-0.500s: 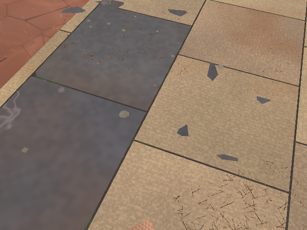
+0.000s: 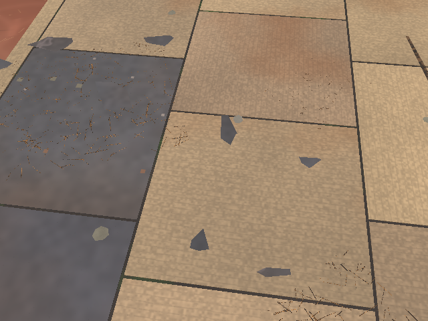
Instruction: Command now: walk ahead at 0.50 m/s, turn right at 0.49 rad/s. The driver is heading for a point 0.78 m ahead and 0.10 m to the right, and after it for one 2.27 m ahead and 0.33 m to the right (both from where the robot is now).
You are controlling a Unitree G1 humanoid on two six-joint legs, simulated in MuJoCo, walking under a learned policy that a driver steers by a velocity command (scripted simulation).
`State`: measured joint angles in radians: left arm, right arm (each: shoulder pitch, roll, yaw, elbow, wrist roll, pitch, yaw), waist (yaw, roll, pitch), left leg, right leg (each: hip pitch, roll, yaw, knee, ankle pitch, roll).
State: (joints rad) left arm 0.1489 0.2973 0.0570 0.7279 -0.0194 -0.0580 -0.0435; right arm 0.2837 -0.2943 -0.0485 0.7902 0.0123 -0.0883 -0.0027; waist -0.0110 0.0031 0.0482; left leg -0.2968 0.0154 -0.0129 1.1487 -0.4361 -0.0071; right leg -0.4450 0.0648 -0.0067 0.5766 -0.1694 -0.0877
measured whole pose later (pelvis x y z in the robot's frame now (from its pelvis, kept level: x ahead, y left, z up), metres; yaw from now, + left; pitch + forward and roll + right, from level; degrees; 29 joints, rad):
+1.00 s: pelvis +0.52 -0.11 +0.01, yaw -23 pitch +2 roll +0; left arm 0.17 0.26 0.04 0.67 0.00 -0.06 -0.02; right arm 0.32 -0.31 -0.05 0.87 0.03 -0.08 0.01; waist -0.03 0.03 0.04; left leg -0.38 0.05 -0.02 1.15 -0.40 0.01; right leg -0.35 0.02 -0.06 0.51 -0.18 -0.05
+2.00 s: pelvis +0.76 -0.21 +0.02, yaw +7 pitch +1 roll +1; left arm 0.20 0.25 0.05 0.75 0.01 -0.01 0.02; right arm 0.17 -0.34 -0.09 0.67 0.01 0.06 -0.03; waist 0.02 0.04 0.03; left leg -0.48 -0.10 -0.15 1.04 -0.44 -0.08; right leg -0.27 -0.01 0.04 0.47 -0.22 -0.01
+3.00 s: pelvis +1.09 -0.18 +0.00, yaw +8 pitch +2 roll -1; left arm 0.45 0.30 0.05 0.89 -0.01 -0.04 0.00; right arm 0.01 -0.25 -0.03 0.64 0.02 -0.09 0.05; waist 0.09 0.02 0.03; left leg -0.50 0.01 0.03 0.48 -0.02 0.08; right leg 0.11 0.01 -0.01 0.33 -0.46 -0.02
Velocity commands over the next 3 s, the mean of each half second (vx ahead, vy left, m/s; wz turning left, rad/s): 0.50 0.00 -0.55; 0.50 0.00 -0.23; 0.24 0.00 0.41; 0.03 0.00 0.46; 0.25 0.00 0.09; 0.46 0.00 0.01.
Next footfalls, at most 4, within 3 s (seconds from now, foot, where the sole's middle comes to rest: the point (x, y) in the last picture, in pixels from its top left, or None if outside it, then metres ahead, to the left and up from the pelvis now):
0.38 left None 0.41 0.11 -0.76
0.88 right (302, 279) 0.57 -0.24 -0.76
1.36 left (252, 200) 0.86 -0.10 -0.76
1.80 right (316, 207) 0.82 -0.32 -0.76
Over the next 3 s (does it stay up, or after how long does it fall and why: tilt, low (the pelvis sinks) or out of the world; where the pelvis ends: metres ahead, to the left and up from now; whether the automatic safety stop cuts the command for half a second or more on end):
stays up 1.09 -0.18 0.00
